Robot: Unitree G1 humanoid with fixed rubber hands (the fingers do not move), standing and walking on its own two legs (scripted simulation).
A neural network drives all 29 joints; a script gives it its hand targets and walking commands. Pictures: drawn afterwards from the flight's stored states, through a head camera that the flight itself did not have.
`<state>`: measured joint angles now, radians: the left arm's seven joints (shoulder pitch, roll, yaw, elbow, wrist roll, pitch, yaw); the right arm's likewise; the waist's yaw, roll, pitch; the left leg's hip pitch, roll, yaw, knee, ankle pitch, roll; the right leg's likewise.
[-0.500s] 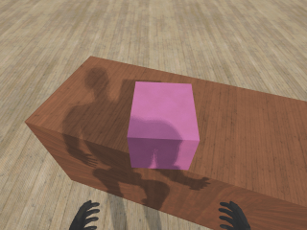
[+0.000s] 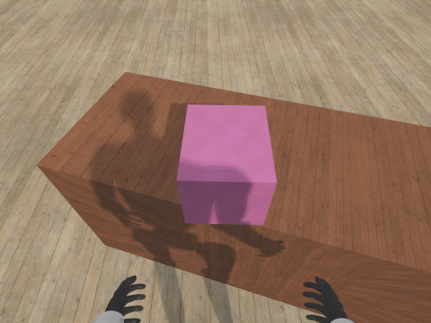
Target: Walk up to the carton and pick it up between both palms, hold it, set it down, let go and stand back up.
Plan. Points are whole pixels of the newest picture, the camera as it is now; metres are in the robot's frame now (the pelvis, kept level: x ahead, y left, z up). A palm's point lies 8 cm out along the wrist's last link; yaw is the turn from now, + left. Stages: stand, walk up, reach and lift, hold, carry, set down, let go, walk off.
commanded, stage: set down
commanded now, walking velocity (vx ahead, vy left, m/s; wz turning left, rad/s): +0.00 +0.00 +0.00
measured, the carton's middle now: (225, 164) +0.49 -0.01 -0.05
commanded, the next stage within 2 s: let go in 0.40 s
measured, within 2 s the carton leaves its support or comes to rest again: neither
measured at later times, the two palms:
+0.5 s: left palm (120, 316) +0.16 +0.20 -0.11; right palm (329, 320) +0.15 -0.21 -0.13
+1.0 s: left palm (101, 318) +0.16 +0.22 -0.07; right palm (349, 312) +0.16 -0.23 -0.08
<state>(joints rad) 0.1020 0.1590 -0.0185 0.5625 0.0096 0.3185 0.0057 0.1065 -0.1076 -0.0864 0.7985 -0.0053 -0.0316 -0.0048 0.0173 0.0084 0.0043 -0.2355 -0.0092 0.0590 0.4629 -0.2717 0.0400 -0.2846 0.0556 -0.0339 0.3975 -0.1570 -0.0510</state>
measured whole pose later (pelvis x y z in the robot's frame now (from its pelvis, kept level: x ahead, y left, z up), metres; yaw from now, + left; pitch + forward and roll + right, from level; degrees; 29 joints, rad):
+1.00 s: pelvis +0.00 -0.01 +0.00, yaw +0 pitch -1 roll -1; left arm 0.25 0.23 -0.02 0.36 0.01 0.24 0.00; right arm 0.15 -0.16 -0.08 0.79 0.00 -0.18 0.07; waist 0.03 -0.02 0.00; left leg -0.15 -0.01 0.06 0.43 -0.27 0.03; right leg -0.21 0.06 -0.03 0.39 -0.17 -0.06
